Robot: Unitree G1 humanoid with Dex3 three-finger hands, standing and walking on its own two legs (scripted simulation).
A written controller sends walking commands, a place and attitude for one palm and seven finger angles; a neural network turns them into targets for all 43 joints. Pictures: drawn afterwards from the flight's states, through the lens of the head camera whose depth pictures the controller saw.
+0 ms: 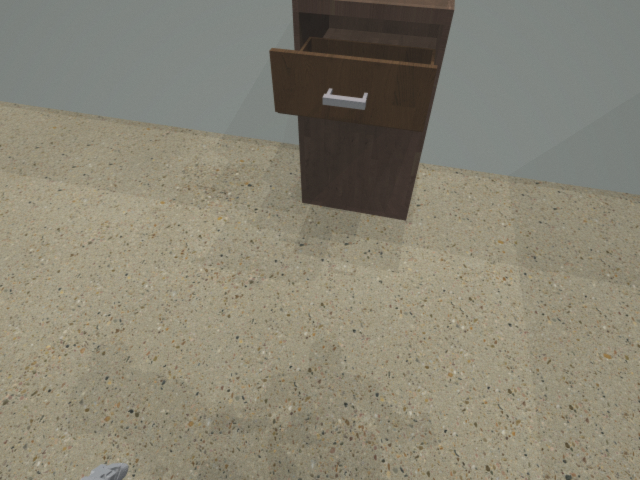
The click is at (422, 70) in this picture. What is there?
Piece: drawer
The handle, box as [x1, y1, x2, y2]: [322, 88, 367, 109]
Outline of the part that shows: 322,97 322,104 364,109 367,93 364,92 362,98 331,95 330,94 332,89 329,88 327,93 324,94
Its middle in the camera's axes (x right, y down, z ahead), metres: +0.07 -0.38 +1.05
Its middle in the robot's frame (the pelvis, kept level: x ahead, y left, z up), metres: +1.04 -0.01 -0.04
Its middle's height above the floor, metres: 0.73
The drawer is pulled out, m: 0.30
